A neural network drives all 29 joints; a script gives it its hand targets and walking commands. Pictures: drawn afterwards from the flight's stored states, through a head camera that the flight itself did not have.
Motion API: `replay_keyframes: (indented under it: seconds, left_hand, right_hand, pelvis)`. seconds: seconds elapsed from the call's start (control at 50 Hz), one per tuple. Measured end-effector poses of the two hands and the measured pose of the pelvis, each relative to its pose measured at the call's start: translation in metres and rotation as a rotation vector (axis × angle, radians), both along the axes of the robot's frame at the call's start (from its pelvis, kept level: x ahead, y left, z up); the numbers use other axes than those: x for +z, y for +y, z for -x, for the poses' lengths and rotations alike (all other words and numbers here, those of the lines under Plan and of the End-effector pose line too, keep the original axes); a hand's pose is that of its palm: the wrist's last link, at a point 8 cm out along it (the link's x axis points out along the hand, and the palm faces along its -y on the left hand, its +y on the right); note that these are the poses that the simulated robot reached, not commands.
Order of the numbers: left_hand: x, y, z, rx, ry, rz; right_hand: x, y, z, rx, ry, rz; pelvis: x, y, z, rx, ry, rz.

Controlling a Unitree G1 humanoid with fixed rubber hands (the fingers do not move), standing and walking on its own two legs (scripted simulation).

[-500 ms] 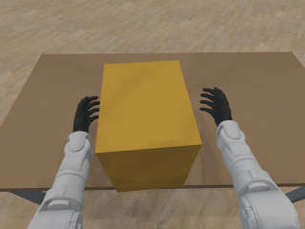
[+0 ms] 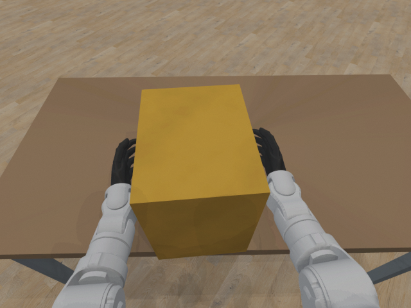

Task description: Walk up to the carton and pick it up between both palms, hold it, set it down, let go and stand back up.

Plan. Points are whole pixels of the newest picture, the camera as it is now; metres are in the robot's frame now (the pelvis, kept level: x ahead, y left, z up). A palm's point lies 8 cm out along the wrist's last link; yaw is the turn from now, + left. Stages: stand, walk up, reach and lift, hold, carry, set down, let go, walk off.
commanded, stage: reach and lift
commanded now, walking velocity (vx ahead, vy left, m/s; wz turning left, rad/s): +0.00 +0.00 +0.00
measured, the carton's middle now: (197, 175) +0.40 +0.04 +0.01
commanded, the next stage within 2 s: none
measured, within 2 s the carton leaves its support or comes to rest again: leaves its support in 1.02 s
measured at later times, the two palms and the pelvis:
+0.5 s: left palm (125, 182) +0.35 +0.19 +0.04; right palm (270, 166) +0.39 -0.11 +0.06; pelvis +0.00 +0.00 +0.00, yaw +0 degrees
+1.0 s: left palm (124, 183) +0.35 +0.19 +0.04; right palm (269, 167) +0.39 -0.10 +0.06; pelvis +0.00 +0.00 +0.00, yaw +0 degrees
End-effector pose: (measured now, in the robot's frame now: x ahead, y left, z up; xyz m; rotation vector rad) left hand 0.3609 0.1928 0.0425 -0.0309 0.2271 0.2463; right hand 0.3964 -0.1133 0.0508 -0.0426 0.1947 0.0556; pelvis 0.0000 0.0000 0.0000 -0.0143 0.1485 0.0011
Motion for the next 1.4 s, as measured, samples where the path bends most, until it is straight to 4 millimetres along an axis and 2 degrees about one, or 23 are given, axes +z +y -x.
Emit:
replay_keyframes:
  seconds: [0.44,0.66,0.96,1.04,1.2,1.4]
  left_hand:
    - [0.000,-0.006,0.006,0.022,-0.028,0.032]
    - [-0.001,-0.005,0.012,0.028,-0.024,0.038]
    - [-0.001,-0.005,0.012,0.029,-0.022,0.037]
    - [0.004,-0.005,0.010,0.028,-0.034,0.034]
    - [0.026,-0.005,0.010,0.020,-0.105,0.012]
    - [0.039,-0.002,0.017,0.013,-0.117,0.000]
  right_hand:
    - [0.006,0.008,0.004,-0.022,-0.033,0.086]
    - [0.007,0.009,0.010,-0.024,-0.028,0.096]
    - [0.007,0.009,0.009,-0.027,-0.026,0.092]
    - [0.011,0.009,0.009,-0.032,-0.037,0.079]
    - [0.029,0.009,0.011,-0.042,-0.106,0.047]
    - [0.043,0.012,0.019,-0.041,-0.122,0.058]
  pelvis:
    - [0.000,0.002,0.001,0.000,-0.013,0.002]
    - [0.001,0.004,0.005,0.001,-0.028,0.005]
    - [0.001,0.005,0.004,0.001,-0.027,0.006]
    - [0.001,0.005,0.004,0.001,-0.027,0.006]
    - [0.001,0.005,0.005,0.001,-0.040,0.007]
    - [0.002,0.007,0.010,0.002,-0.079,0.009]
